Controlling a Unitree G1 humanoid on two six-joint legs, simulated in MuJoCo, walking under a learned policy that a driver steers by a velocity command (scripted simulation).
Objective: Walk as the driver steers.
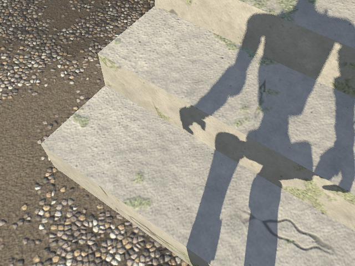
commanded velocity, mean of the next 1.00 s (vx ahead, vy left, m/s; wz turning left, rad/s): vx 0.77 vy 0.00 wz -0.57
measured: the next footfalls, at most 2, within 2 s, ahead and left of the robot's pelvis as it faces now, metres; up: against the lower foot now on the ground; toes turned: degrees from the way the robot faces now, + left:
right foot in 0.20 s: +0.05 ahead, -0.14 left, +0.00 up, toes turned +2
left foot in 0.54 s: +0.24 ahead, +0.04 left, +0.00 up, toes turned -14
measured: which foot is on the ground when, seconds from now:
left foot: down 0.00-0.20, up 0.22-0.52, down 0.54-0.94, up 0.96-1.00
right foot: up 0.00-0.18, down 0.20-0.54, up 0.56-0.92, down 0.94-1.00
